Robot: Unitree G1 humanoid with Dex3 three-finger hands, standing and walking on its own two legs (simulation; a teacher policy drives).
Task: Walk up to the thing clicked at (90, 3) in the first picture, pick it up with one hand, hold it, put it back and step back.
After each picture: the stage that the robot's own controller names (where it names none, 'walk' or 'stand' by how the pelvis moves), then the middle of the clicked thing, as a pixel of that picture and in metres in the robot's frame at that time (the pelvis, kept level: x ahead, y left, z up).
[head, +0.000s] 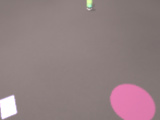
stand; (89, 1) +2.13 -0.04 -0.66
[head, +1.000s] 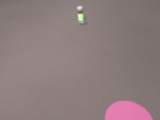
walk; (80, 15) +1.99 +0.20 -0.64
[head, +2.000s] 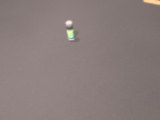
walk; (70, 31) +1.40 +0.28 -0.65
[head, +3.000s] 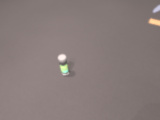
walk; (64, 65) +0.91 +0.27 -0.65
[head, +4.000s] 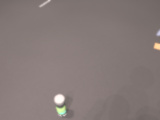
walk; (61, 106) +0.54 +0.20 -0.63
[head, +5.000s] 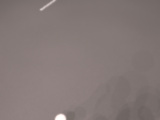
stand; out of the picture +0.39 +0.20 -0.65
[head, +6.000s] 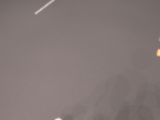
walk; out of the picture +0.37 +0.21 -0.66
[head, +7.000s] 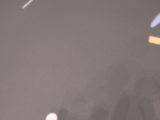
walk; out of the picture +0.37 +0.25 -0.64
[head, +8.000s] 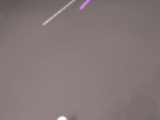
walk; out of the picture +0.43 +0.26 -0.64
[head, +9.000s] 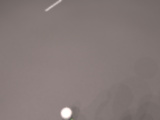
stand; (67, 119) +0.45 +0.16 -0.65
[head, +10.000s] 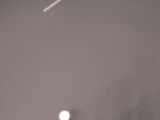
stand; out of the picture +0.42 +0.17 -0.66
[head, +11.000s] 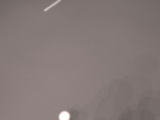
stand; out of the picture +0.42 +0.17 -0.66
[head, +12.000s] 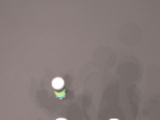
go down; (59, 89) +0.45 +0.15 -0.52
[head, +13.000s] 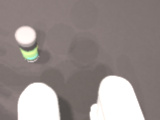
go down; (29, 47) +0.50 +0.20 -0.26
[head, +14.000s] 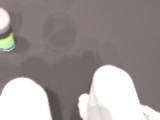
close in; (2, 34) +0.49 +0.22 -0.21
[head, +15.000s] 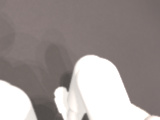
close; out of the picture +0.48 +0.26 -0.17
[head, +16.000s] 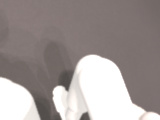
lift; out of the picture +0.46 +0.24 -0.17
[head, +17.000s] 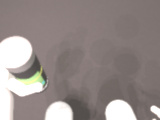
lift; (29, 71) +0.34 +0.18 +0.03
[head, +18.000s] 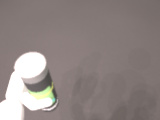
hold; (41, 87) +0.30 +0.15 +0.06
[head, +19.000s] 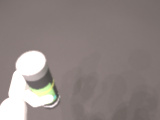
hold; (43, 85) +0.31 +0.15 +0.05
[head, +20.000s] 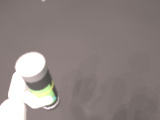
hold; (42, 86) +0.30 +0.16 +0.05
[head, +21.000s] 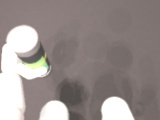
crouch; (34, 57) +0.40 +0.16 -0.02
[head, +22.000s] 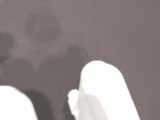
lower; out of the picture +0.49 +0.23 -0.11
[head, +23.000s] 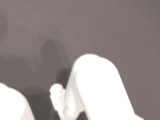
lower; out of the picture +0.47 +0.27 -0.17
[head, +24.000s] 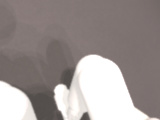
lower; out of the picture +0.46 +0.27 -0.16
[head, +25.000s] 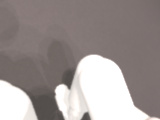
lower; out of the picture +0.46 +0.26 -0.16
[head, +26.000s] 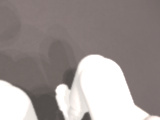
rest; out of the picture +0.45 +0.26 -0.16
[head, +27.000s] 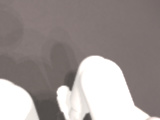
open; out of the picture +0.46 +0.26 -0.17
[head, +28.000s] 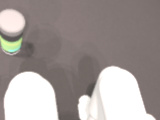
stand; (11, 37) +0.46 +0.23 -0.20
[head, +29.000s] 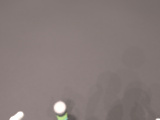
stand; (61, 113) +0.42 +0.15 -0.56
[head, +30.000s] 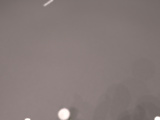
stand; out of the picture +0.42 +0.15 -0.60
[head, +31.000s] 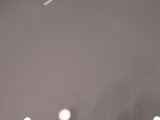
stand; out of the picture +0.41 +0.15 -0.60
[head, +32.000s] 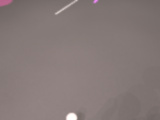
stand; out of the picture +0.43 +0.14 -0.65
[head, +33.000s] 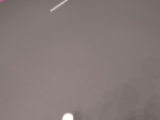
stand; out of the picture +0.41 +0.15 -0.66
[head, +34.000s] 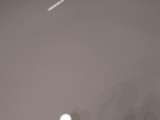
walk; out of the picture +0.40 +0.17 -0.66
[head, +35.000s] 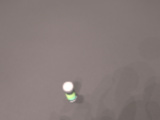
walk; (70, 92) +0.53 +0.18 -0.64
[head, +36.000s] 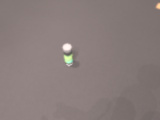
walk; (68, 55) +0.85 +0.15 -0.63
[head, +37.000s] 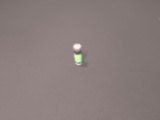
stand; (78, 55) +1.05 +0.15 -0.64
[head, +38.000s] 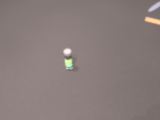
stand; (68, 60) +1.02 +0.17 -0.66
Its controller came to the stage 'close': yes
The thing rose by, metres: 0.69
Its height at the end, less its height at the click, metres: +0.00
